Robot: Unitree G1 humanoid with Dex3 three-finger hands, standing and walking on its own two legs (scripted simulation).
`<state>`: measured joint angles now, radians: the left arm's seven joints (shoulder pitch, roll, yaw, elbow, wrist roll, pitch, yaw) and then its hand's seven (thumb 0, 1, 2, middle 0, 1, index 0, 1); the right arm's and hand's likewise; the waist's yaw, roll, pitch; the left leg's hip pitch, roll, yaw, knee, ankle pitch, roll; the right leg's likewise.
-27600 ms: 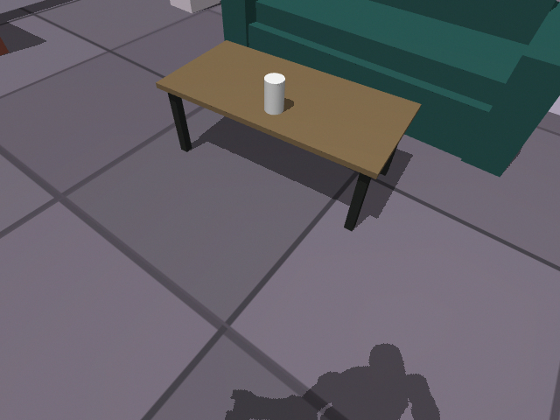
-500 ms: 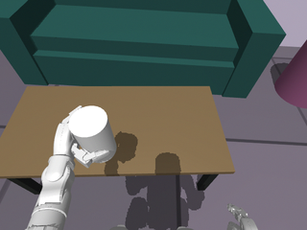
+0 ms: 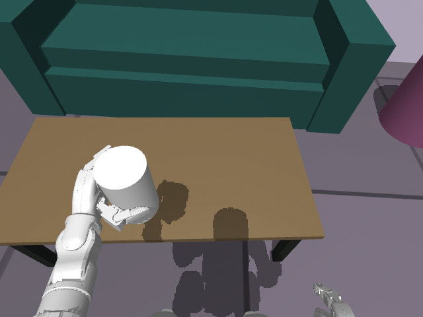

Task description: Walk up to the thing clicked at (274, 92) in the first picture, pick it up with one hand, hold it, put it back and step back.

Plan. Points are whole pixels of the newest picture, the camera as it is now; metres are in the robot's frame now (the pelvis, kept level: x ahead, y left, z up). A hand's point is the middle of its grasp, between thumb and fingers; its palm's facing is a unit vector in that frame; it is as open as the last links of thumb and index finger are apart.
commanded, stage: hold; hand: left
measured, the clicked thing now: (130, 187) +0.33 +0.15 +0.05
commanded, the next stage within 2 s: crouch in 0.06 s
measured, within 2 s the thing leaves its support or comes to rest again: neither
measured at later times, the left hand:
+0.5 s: hand (132, 189) +0.36 +0.16 +0.01, palm faces +0.02 -1.00 +0.01, open 11.4 cm
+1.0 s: hand (147, 186) +0.44 +0.16 -0.11, palm faces +0.03 -1.00 -0.01, open 11.4 cm
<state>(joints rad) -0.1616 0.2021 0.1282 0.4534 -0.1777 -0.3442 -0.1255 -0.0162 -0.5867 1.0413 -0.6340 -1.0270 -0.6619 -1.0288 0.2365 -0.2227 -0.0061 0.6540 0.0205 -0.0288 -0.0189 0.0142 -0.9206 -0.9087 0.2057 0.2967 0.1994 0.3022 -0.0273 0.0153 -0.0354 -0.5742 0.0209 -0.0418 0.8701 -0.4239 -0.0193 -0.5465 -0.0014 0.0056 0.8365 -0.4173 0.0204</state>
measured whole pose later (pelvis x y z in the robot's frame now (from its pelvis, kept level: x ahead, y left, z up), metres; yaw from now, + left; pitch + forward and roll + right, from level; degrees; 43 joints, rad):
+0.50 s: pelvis -0.01 +0.00 -0.02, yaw +0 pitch +12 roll -1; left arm -0.30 0.21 0.17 0.67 -0.17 -0.43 -0.14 -0.02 -0.59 1.04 -0.65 -1.00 -0.68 -1.00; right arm 0.21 -0.23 -0.02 0.66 0.00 -0.04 0.01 0.01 -0.90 -0.90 0.21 0.30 0.20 0.30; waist -0.04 0.00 -0.05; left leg -0.73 0.02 -0.05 0.97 -0.45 -0.02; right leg -0.70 0.00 0.00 0.94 -0.45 0.02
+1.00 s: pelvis -0.04 +0.00 -0.13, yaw -2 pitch +28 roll -3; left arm -0.71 0.34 0.35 1.06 -0.10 -0.57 -0.16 -0.02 -0.59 1.04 -0.65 -1.00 -0.68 -1.00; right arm 0.26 -0.23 0.01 0.69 -0.05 0.01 0.04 0.01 -0.91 -0.91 0.21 0.30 0.20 0.30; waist -0.13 0.03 -0.16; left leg -1.38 0.03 -0.08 1.49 -0.60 -0.03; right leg -1.35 0.02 -0.01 1.44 -0.59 0.02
